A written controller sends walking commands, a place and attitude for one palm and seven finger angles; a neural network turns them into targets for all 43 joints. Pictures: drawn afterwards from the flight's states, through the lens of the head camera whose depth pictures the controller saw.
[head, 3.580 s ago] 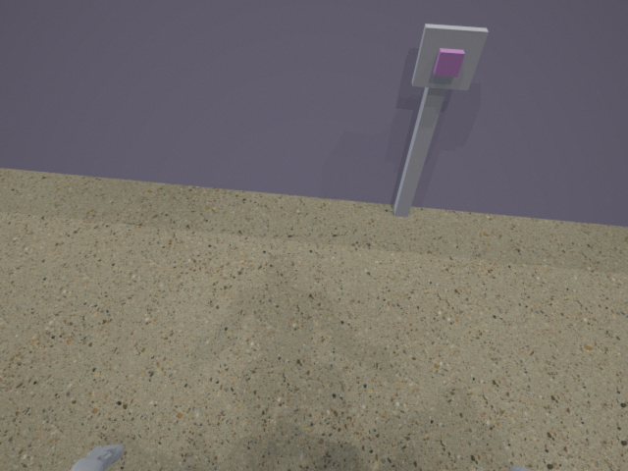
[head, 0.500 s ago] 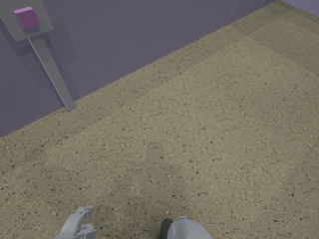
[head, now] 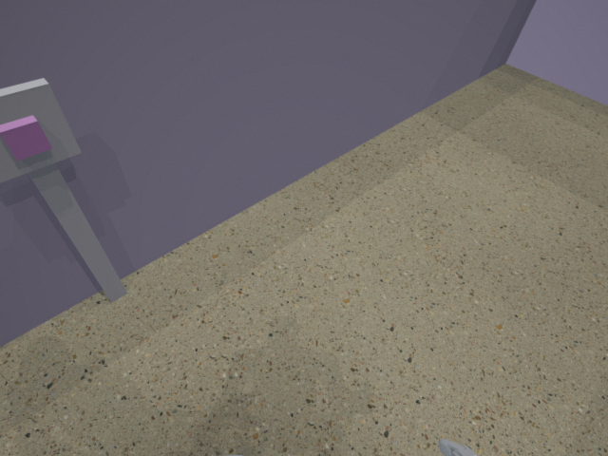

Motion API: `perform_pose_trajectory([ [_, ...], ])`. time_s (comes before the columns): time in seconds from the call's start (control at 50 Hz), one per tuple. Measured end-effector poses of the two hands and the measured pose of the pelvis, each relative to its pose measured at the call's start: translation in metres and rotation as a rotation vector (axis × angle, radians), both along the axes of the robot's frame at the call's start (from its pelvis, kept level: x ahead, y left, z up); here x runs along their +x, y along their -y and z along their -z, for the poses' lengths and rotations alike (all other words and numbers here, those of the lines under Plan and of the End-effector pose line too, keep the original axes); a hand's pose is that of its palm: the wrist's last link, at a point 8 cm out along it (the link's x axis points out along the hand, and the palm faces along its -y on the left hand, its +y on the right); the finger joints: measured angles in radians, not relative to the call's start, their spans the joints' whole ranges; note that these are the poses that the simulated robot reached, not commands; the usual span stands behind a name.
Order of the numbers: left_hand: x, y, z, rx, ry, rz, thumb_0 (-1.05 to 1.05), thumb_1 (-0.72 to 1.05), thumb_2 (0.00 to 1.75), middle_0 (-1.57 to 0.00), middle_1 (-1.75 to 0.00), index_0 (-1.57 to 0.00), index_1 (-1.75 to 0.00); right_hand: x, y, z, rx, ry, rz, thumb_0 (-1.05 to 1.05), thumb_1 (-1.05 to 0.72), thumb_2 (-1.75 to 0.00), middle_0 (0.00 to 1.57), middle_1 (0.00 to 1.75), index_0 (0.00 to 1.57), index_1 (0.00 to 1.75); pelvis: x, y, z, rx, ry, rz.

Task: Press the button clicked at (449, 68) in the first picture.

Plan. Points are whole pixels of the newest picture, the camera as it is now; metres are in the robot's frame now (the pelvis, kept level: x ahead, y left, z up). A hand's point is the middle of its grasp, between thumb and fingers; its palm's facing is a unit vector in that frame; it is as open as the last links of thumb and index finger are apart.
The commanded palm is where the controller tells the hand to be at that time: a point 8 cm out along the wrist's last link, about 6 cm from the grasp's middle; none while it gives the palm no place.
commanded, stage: walk to a spot facing it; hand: left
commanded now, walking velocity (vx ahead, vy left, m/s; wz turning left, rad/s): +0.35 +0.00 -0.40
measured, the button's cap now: (24, 137) +0.66 +0.67 -0.03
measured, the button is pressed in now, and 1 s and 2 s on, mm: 0 0 0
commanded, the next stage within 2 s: turn to face it in 0.38 s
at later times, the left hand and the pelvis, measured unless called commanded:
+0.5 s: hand (262, 323) +0.37 +0.11 -0.17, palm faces -0.25 -0.94 -0.22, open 7.4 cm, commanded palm none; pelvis +0.21 -0.06 -0.02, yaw -14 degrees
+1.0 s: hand (257, 295) +0.44 +0.13 -0.18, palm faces -0.03 -0.98 -0.18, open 7.3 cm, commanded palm none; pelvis +0.35 -0.05 +0.00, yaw -3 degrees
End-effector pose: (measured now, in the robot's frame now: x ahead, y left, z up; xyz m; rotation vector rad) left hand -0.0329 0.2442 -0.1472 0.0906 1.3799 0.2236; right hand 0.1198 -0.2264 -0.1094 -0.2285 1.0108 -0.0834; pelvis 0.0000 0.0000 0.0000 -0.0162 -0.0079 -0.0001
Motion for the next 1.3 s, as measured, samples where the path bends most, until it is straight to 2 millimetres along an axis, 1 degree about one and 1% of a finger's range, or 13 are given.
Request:
perform_pose_trajectory([
  [0.08,0.031,-0.007,-0.005,-0.026,-0.063,0.052,0.0,0.91,0.9,-0.2,-0.3,-0.2,-0.3,0.008,-0.01,-0.007,0.004,-0.004,0.069,0.0,-0.91,-0.9,0.2,0.3,0.2,0.3,0.032,-0.01,-0.008,0.003,0.008,0.049],
  [0.18,0.104,-0.005,-0.014,-0.044,-0.024,0.108,0.01,0.91,0.9,-0.2,-0.3,-0.19,-0.3,-0.014,-0.002,-0.008,-0.02,-0.124,0.204,-0.01,-0.95,-0.9,0.21,0.3,0.2,0.3,0.072,-0.014,-0.018,0.005,-0.003,0.098],
  [0.32,0.232,0.021,-0.016,-0.052,0.056,0.235,0.0,0.91,0.9,-0.2,-0.3,-0.19,-0.3,-0.054,0.006,0.002,0.006,-0.359,0.345,0.0,-0.93,-0.9,0.2,0.3,0.2,0.3,0.131,0.002,-0.017,0.009,-0.01,0.169],
  [0.42,0.341,0.059,-0.012,-0.024,0.137,0.371,0.0,0.92,0.9,-0.2,-0.3,-0.19,-0.3,-0.069,0.009,0.019,0.073,-0.504,0.459,0.0,-0.92,-0.9,0.2,0.3,0.2,0.3,0.179,0.031,-0.002,0.01,-0.007,0.224],
  [0.48,0.396,0.082,-0.004,0.007,0.23,0.412,0.0,0.91,0.9,-0.2,-0.3,-0.2,-0.3,-0.062,0.018,0.037,0.117,-0.572,0.495,0.01,-0.91,-0.9,0.2,0.3,0.2,0.3,0.208,0.055,0.016,0.024,0.001,0.247],
  [0.54,0.424,0.096,-0.01,0.02,0.252,0.42,0.0,0.91,0.9,-0.2,-0.3,-0.2,-0.3,-0.024,0.035,0.041,0.119,-0.536,0.503,0.01,-0.91,-0.9,0.2,0.3,0.2,0.3,0.228,0.066,0.012,0.014,0.013,0.257],
  [0.62,0.442,0.112,-0.022,0.02,0.23,0.432,0.0,0.91,0.9,-0.2,-0.3,-0.2,-0.3,0.051,0.058,0.034,0.102,-0.392,0.472,0.01,-0.91,-0.9,0.2,0.3,0.2,0.3,0.254,0.074,-0.002,0.006,0.004,0.251],
  [0.7,0.458,0.12,-0.028,0.007,0.24,0.387,-0.01,0.93,0.9,-0.2,-0.3,-0.2,-0.3,0.117,0.068,0.026,0.093,-0.287,0.42,0.01,-0.92,-0.9,0.2,0.3,0.2,0.3,0.28,0.077,-0.009,-0.002,0.001,0.215],
  [0.8,0.474,0.112,-0.02,-0.019,0.264,0.297,-0.01,0.94,0.89,-0.2,-0.3,-0.2,-0.3,0.173,0.078,0.019,0.047,-0.274,0.334,0.02,-0.95,-0.9,0.2,0.3,0.2,0.3,0.31,0.073,-0.007,-0.02,0.014,0.148],
  [0.9,0.474,0.088,0.008,-0.039,0.215,0.2,-0.01,0.92,0.9,-0.2,-0.3,-0.2,-0.3,0.228,0.078,0.021,-0.009,-0.238,0.248,0.01,-0.93,-0.9,0.2,0.3,0.2,0.3,0.338,0.06,0.009,-0.023,0.013,0.085],
  [0.96,0.466,0.073,0.011,-0.02,0.153,0.176,0.0,0.92,0.9,-0.2,-0.3,-0.2,-0.3,0.249,0.075,0.017,-0.026,-0.212,0.219,0.01,-0.92,-0.9,0.2,0.3,0.2,0.3,0.343,0.056,0.008,-0.015,-0.001,0.067],
  [1.12,0.456,0.049,-0.015,0.038,0.13,0.097,0.0,0.91,0.9,-0.2,-0.3,-0.2,-0.3,0.283,0.073,0.004,-0.023,-0.212,0.138,0.01,-0.91,-0.9,0.2,0.3,0.2,0.3,0.351,0.057,-0.01,-0.016,-0.027,0.001],
  [1.3,0.449,0.064,-0.034,0.103,0.195,0.013,0.0,0.91,0.9,-0.2,-0.3,-0.2,-0.3,0.312,0.104,0.01,-0.007,-0.197,0.046,0.01,-0.9,-0.9,0.21,0.3,0.2,0.3,0.347,0.088,-0.01,-0.011,-0.028,-0.112],
])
